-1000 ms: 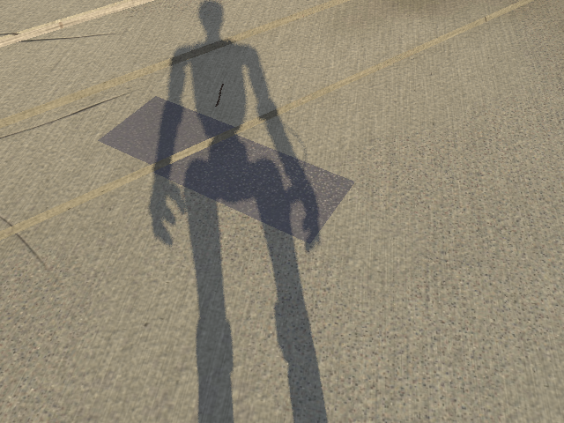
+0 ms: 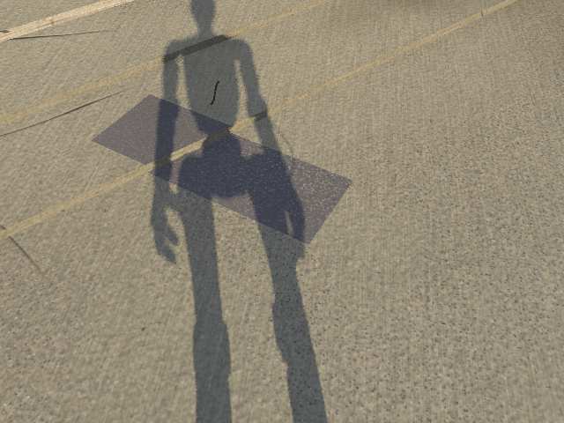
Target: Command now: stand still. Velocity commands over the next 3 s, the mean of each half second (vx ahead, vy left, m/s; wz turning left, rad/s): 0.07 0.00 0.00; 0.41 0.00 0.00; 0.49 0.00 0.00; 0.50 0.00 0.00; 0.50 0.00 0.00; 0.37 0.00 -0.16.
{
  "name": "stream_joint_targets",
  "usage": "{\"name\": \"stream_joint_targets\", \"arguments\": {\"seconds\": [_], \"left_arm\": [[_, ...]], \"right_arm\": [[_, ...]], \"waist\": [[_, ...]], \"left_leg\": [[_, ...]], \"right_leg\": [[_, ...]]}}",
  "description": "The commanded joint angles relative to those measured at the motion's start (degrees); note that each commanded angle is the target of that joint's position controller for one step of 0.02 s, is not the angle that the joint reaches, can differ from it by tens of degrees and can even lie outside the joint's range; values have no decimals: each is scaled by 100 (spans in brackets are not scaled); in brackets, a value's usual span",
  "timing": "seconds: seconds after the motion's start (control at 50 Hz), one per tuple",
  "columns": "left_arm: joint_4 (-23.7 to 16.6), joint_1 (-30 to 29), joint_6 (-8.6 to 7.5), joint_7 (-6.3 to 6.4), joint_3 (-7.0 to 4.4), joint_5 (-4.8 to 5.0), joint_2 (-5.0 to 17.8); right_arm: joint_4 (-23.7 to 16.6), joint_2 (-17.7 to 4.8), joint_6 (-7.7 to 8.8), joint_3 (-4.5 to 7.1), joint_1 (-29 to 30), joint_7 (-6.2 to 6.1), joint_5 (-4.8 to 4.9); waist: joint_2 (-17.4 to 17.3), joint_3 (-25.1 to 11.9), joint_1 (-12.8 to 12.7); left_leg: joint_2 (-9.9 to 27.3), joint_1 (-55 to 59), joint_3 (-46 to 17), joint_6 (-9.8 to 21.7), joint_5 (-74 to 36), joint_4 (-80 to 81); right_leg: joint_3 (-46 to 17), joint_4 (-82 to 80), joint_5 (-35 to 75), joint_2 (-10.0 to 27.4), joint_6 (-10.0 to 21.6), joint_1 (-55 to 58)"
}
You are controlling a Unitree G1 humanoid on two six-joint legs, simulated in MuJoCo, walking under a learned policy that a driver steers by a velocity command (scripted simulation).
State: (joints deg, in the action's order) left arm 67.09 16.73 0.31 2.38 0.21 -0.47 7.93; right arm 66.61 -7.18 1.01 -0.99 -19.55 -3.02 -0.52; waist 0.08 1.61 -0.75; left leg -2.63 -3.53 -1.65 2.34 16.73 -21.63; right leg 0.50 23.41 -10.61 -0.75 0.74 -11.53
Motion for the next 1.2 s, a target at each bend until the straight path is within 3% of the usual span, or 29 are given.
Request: {"name": "stream_joint_targets", "arguments": {"seconds": [0.02, 0.3, 0.32, 0.36, 0.38, 0.42, 0.44, 0.48, 0.52, 0.56, 0.6, 0.62, 0.64, 0.66, 0.68, 0.7, 0.72, 0.76, 0.82, 0.94, 1.0, 1.06, 1.1, 1.12, 1.14, 1.16, 1.18, 1.2], "left_arm": [[-16, 407, -16, 14, -54, 1, 403], [20, 475, -21, 21, -54, 5, 345], [31, 495, -17, 18, -44, -1, 310], [-49, 382, 4, -4, -82, -24, 370], [-123, 295, 10, -33, -106, -50, 376], [-385, -59, -28, -112, -96, -154, 257], [-530, -244, -82, -145, -93, -189, 230], [-793, -526, -213, -201, -150, -166, 358], [-976, -615, -341, -268, -208, -112, 448], [-1077, -526, -410, -323, -268, -40, 482], [-811, 433, -427, -339, -324, 19, 372], [-534, 1192, -441, -299, -434, 19, 530], [-415, 2041, -482, -220, -582, -76, 1053], [-235, 2551, -409, -235, -654, -59, 1429], [-377, 1822, -340, -218, -557, -64, 1115], [-635, 1132, -362, -240, -497, -66, 932], [-764, 760, -412, -254, -460, -65, 874], [-747, 705, -521, -232, -346, -52, 626], [-531, 1226, -613, -190, -279, -24, 607], [-451, 1588, -649, -160, -165, -39, 549], [-392, 1706, -678, -116, -170, -40, 648], [-391, 1516, -703, -80, -208, -64, 807], [-418, 1327, -656, -69, -253, -83, 936], [-462, 1279, -639, -97, -248, -43, 913], [-639, 1560, -622, -156, -157, 64, 446], [-640, 1857, -594, -217, -235, 131, 463], [-815, 1218, -563, -202, -298, 15, 729], [-958, 742, -589, -234, -309, -33, 732]], "right_arm": [[-8, -392, 17, 54, -529, -12, 0], [-32, -332, 34, 58, -646, -14, -2], [-19, -310, 34, 52, -706, -11, -12], [-23, -504, 3, 141, -803, -2, -26], [-42, -641, -25, 205, -878, 9, -23], [-28, -828, -45, 308, -1193, 27, -14], [-29, -830, -23, 336, -1256, 32, -25], [-35, -841, 74, 374, -1349, 51, -107], [-84, -880, 179, 408, -1273, 66, -115], [-165, -923, 256, 431, -1080, 79, -90], [-296, -960, 296, 437, -641, 106, -11], [-341, -884, 347, 403, -602, 144, -25], [-538, -557, 402, 298, -476, 211, -1], [-712, -434, 416, 294, -613, 258, -60], [-761, -610, 376, 343, -402, 301, -191], [-810, -512, 393, 323, -183, 363, -183], [-807, -417, 424, 311, -149, 398, -131], [-780, -450, 357, 350, -243, 436, -164], [-896, -528, 227, 408, 29, 464, -146], [-1539, -405, 186, 333, 1769, 500, -79], [-1701, -433, 194, 306, 2170, 491, -39], [-1648, -653, 238, 395, 1751, 407, -42], [-1197, -876, 314, 541, 356, 320, -45], [-953, -1091, 355, 642, -472, 268, -139], [-893, -1646, 361, 789, -1159, 236, -275], [-909, -1640, 278, 802, -864, 322, -143], [-1009, -1400, 270, 734, -125, 355, -10], [-1089, -1005, 314, 624, 315, 380, 16]], "waist": [[-43, 352, 1], [-50, 372, 5], [-58, 267, 25], [-248, 427, 90], [-491, 583, 162], [-838, 1134, 365], [-861, 1353, 418], [-725, 1426, 446], [-606, 1261, 358], [-634, 1039, 183], [-489, 751, -381], [-99, 406, -674], [1106, -17, -1026], [1914, -226, -892], [932, 314, -448], [299, 686, -241], [59, 720, -61], [142, 547, 137], [313, 469, 159], [420, 741, -94], [518, 743, -143], [570, 405, 172], [540, -323, 761], [393, -733, 1099], [-512, -1468, 1061], [-996, -1788, 731], [-365, -851, 476], [-80, -239, 386]], "left_leg": [[687, -641, -511, 138, -1096, 436], [699, -621, -500, 141, -1202, 429], [662, -583, -504, 164, -716, 519], [612, -697, -673, 338, 826, 671], [736, -727, -982, 517, 1793, 822], [1447, -644, -1909, 963, 3021, 1352], [1754, -655, -2224, 1152, 2988, 1492], [1972, -241, -2374, 1341, 2160, 1515], [1903, 134, -2050, 1281, 1211, 1346], [1730, -55, -1616, 1120, 438, 1129], [1340, -1105, -957, 828, -207, 508], [997, -1668, -567, 670, -857, -377], [314, -2472, 228, 339, -484, -2300], [-217, -3411, 418, 240, 1372, -3895], [274, -3610, 3, 355, 1056, -4678], [522, -3627, -65, 400, 402, -4767], [679, -3406, -77, 383, -51, -4573], [776, -3104, 56, 273, -352, -4279], [700, -3404, 337, 163, -565, -4063], [490, -3548, 787, 39, -1271, -2351], [301, -3025, 966, 191, -1435, -1500], [18, -2222, 1001, 519, -1104, -1201], [-199, -848, 949, 746, -983, -814], [227, 381, 513, 903, -846, -569], [1864, 1738, -1640, 1399, 5, -377], [2658, 2122, -4049, 2031, 413, 602], [2390, 1306, -3304, 1769, 1049, 844], [2187, 451, -2583, 1579, 811, 1074]], "right_leg": [[-537, -274, 697, 562, 149, 238], [-521, -239, 751, 566, 135, 245], [-493, -255, 383, 513, 141, 277], [-271, 96, -735, 221, 197, -19], [-73, 489, -1372, 15, 231, -408], [322, 1364, -1645, -124, 238, -1466], [352, 1745, -1479, 69, 259, -1800], [204, 2260, -1574, 311, 297, -2462], [159, 2073, -1494, 413, 315, -2562], [287, 1569, -1173, 300, 336, -1865], [615, 659, -437, -80, 365, 109], [522, 439, -430, -206, 376, 1357], [-1398, -616, -1802, 1127, 671, 2213], [-3726, -1544, -2666, 2204, 1146, 2429], [-3670, -1565, -3122, 2212, 1169, 1674], [-3077, -1558, -2683, 2070, 1111, 1064], [-2438, -1626, -1832, 1818, 1026, 732], [-1542, -1640, -526, 1420, 881, 642], [-876, -1514, 1190, 1245, 851, 989], [-273, -1546, 2704, 1028, 837, 962], [-157, -1495, 3301, 1108, 830, 1129], [-17, -737, 5089, 1239, 775, 1574], [84, 913, 5557, 1180, 714, 1615], [172, 2182, 4379, 997, 671, 826], [465, 4342, 1371, 365, 542, -619], [-60, 5802, -1814, -442, 499, -1978], [-376, 5800, -1263, 56, 595, -2472], [-341, 5463, -802, 260, 598, -2451]]}}
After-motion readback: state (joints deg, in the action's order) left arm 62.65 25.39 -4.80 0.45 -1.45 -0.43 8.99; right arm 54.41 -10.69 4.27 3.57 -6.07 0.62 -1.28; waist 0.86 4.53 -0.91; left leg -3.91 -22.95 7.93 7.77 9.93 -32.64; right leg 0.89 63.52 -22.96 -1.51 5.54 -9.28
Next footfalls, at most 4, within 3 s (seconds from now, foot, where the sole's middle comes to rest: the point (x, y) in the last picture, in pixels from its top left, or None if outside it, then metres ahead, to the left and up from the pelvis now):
0.62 right None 0.15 -0.13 -0.78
1.12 left None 0.50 0.01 -0.78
1.68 right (353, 315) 0.81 -0.15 -0.78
2.24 left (291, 227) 1.12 0.02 -0.78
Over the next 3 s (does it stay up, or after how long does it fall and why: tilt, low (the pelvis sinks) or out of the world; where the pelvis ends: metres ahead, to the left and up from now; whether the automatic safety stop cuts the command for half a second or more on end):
stays up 1.32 -0.10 0.00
